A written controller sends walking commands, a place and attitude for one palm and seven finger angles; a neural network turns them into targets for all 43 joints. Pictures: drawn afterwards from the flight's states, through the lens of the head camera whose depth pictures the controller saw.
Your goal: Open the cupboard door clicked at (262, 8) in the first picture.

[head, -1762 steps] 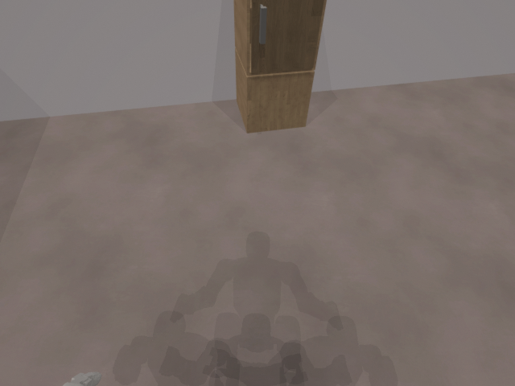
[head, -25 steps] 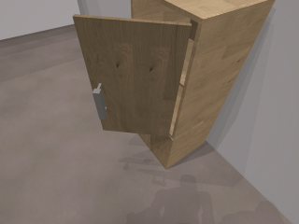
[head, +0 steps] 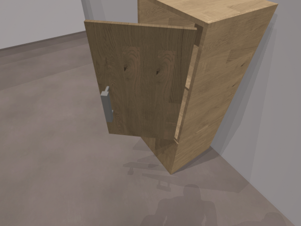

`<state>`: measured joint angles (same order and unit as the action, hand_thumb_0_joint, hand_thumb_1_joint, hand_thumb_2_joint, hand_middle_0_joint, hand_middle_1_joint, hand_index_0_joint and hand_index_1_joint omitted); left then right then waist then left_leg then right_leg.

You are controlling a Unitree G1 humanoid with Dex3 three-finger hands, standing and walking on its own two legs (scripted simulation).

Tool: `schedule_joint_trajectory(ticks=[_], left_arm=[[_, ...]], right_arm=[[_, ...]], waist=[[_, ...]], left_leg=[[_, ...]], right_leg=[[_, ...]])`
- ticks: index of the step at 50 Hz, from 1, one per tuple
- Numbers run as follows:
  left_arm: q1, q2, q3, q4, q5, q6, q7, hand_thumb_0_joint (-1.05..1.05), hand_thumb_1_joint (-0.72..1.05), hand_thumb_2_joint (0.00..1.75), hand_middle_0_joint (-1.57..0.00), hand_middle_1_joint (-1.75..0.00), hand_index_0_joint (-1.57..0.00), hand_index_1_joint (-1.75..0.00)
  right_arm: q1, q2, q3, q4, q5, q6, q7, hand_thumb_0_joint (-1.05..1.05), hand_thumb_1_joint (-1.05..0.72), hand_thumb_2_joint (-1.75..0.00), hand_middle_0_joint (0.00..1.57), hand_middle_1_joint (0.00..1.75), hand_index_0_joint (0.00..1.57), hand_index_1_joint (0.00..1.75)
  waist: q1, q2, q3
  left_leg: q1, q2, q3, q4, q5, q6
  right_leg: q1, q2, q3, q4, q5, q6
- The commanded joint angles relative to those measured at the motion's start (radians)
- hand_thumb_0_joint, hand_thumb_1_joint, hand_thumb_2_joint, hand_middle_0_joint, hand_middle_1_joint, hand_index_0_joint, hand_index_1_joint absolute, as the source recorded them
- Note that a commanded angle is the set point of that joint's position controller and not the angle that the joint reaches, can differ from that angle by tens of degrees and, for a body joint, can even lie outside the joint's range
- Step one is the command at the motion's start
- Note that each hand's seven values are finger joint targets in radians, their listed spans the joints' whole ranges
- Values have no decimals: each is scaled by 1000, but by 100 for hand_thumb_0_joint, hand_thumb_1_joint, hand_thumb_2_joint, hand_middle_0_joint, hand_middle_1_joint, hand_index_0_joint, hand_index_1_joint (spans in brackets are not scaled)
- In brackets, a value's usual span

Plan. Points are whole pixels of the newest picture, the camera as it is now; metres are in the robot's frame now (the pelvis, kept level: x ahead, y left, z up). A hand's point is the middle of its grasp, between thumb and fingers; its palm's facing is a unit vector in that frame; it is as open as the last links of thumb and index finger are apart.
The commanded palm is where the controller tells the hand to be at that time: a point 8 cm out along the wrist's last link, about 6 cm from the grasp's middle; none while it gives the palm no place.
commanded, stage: look again from close up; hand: left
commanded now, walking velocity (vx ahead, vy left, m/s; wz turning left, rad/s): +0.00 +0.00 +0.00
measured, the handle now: (108, 104) +0.61 +0.22 -0.09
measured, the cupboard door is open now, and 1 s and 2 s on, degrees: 49 49 49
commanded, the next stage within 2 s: shuffle to correct the standing spot in 0.20 s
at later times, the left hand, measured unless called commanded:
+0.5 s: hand out of the picture -0.06 +0.19 -0.18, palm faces +0.06 -0.99 -0.16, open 7.4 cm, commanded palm none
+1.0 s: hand out of the picture +0.04 +0.23 -0.18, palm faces +0.09 -0.99 -0.14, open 7.3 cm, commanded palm none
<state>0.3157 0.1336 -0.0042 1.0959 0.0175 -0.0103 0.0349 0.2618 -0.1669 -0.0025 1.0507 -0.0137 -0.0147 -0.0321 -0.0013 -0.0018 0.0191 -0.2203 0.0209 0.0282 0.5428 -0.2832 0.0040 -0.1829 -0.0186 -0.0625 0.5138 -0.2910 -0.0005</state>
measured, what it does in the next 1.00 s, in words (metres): lifts its left foot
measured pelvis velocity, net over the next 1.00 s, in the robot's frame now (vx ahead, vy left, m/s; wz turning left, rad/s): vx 0.05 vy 0.06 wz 0.01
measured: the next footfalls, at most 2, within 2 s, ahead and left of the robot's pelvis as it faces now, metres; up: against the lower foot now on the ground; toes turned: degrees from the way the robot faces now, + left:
left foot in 1.04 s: +0.17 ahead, +0.18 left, +0.00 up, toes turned +5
right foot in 1.44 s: +0.08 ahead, -0.05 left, +0.00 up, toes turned -2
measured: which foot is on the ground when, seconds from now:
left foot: down 0.00-0.82, up 0.84-1.00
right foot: down 0.00-1.00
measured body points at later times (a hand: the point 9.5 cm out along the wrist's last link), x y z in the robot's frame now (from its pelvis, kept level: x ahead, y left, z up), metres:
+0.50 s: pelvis -0.02 +0.02 +0.00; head -0.03 +0.04 +0.45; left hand -0.06 +0.24 -0.16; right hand -0.03 -0.20 -0.15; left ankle +0.01 +0.11 -0.73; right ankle -0.01 -0.12 -0.73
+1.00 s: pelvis +0.05 +0.06 +0.00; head +0.05 +0.09 +0.45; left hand +0.03 +0.28 -0.17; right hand +0.05 -0.16 -0.15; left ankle +0.10 +0.16 -0.72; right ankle +0.04 -0.08 -0.73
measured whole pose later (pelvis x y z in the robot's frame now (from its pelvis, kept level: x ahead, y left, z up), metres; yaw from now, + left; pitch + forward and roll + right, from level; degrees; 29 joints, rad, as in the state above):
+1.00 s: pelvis +0.05 +0.06 +0.00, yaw +1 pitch -1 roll -1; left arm 0.38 0.14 0.05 1.04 0.03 -0.03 0.02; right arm 0.33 -0.13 -0.02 1.07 -0.02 -0.02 0.00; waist 0.01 -0.04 0.00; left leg -0.39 0.04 0.08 0.73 -0.32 0.02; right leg -0.18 -0.07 -0.10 0.50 -0.29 0.02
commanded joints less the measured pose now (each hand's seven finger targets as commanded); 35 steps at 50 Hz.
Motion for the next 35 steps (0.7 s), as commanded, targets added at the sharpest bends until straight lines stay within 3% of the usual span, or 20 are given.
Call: schedule_joint_trajectory(ticks=[1, 7, 15, 17, 20, 23, 24, 26, 28, 29, 30, 31, 32, 33, 35], left_arm=[[53, 109, 15, -47, -1, -8, 4, 0, 90, 90, -20, -30, -20, -30], [64, 112, 14, -58, 2, -3, -1, 0, 90, 90, -20, -30, -20, -30], [89, 114, 13, -58, 3, -4, -2, 0, 90, 90, -20, -30, -20, -30], [107, 112, 15, -53, 7, -2, -5, 0, 90, 90, -20, -30, -20, -30], [127, 121, 25, -58, 11, 4, -7, 0, 90, 90, -20, -30, -20, -30], [143, 140, 41, -58, 6, -2, -8, 0, 90, 90, -20, -30, -20, -30], [144, 144, 46, -60, 4, -3, -8, 0, 90, 90, -20, -30, -20, -30], [125, 150, 52, -69, 2, -4, -9, 0, 90, 90, -20, -30, -20, -30], [106, 126, 50, -80, 7, 1, -11, 0, 90, 90, -20, -30, -20, -30], [99, 104, 47, -88, 10, 3, -13, 0, 90, 90, -20, -30, -20, -30], [94, 72, 42, -93, 13, 1, -16, 0, 90, 90, -20, -30, -20, -30], [76, 44, 35, -101, 17, -5, -19, 0, 90, 90, -20, -30, -20, -30], [51, 34, 32, -106, 16, -11, -23, 0, 90, 90, -20, -30, -20, -30], [29, 32, 33, -117, 15, -19, -27, 0, 90, 90, -20, -30, -20, -30], [26, 15, 33, -115, 11, -29, -32, 0, 90, 90, -20, -30, -20, -30]], right_arm=[[53, -89, -14, -41, -1, -11, 3, 0, -90, -90, 20, 30, 20, 30], [50, -104, -17, -48, -2, -11, 6, 0, -90, -90, 20, 30, 20, 30], [59, -109, -18, -32, -1, -12, 10, 0, -90, -90, 20, 30, 20, 30], [81, -111, -18, -20, -5, -5, 12, 0, -90, -90, 20, 30, 20, 30], [88, -105, -21, -23, -11, 7, 17, 0, -90, -90, 20, 30, 20, 30], [104, -71, -17, -25, -12, 5, 20, 0, -90, -90, 20, 30, 20, 30], [108, -64, -17, -26, -12, 2, 21, 0, -90, -90, 20, 30, 20, 30], [142, -53, -15, -21, -11, -7, 23, 0, -90, -90, 20, 30, 20, 30], [179, -72, -21, -12, -10, -10, 20, 0, -90, -90, 20, 30, 20, 30], [198, -94, -27, -8, -11, -10, 18, 0, -90, -90, 20, 30, 20, 30], [225, -122, -34, -1, -13, -13, 13, 0, -90, -90, 20, 30, 20, 30], [238, -133, -37, 3, -11, -19, 9, 0, -90, -90, 20, 30, 20, 30], [237, -122, -35, 5, -11, -25, 8, 0, -90, -90, 20, 30, 20, 30], [235, -106, -30, 5, -9, -31, 8, 0, -90, -90, 20, 30, 20, 30], [208, -94, -25, 7, -12, -41, 8, 0, -90, -90, 20, 30, 20, 30]], waist=[[-2, 19, 73], [4, 20, 86], [10, 24, 85], [11, 13, 66], [19, -25, 122], [18, -103, 131], [14, -111, 128], [-4, -81, 96], [-15, 13, 127], [-19, 85, 149], [-29, 159, 157], [-31, 193, 161], [-33, 151, 159], [-30, 119, 145], [-14, 108, 107]], left_leg=[[-66, 73, -91, -145, 81, 30], [-114, 77, -121, -213, -60, 36], [-136, 76, -135, -249, -117, 37], [-131, 70, -121, -239, -223, 37], [-192, 44, -96, -188, -308, 41], [-208, -5, -28, -69, -205, 33], [-195, -15, -5, -30, -178, 29], [-125, -12, -2, -40, -156, 30], [-91, 32, -82, -138, -254, 49], [-105, 83, -164, -219, -352, 71], [-94, 163, -288, -318, -431, 113], [-40, 227, -396, -372, -414, 166], [-6, 259, -420, -384, -328, 209], [4, 266, -402, -372, -228, 231], [-6, 236, -290, -327, -55, 219]], right_leg=[[-54, -75, 88, -110, 37, -32], [-45, -71, 80, -113, 10, -27], [-35, -77, 79, -126, 3, -22], [-44, -70, 84, -124, -124, -27], [-89, -81, 132, -154, -297, -46], [-86, -135, 203, -203, -348, -84], [-104, -159, 230, -216, -369, -97], [-145, -161, 207, -190, -361, -101], [-213, -95, 127, -104, -345, -79], [-238, -50, 68, -20, -319, -62], [-264, 3, -7, 125, -229, -47], [-325, 17, -34, 234, -171, -43], [-367, -4, -12, 322, -183, -49], [-368, -27, 7, 333, -199, -52], [-280, -39, -3, 236, -184, -46]])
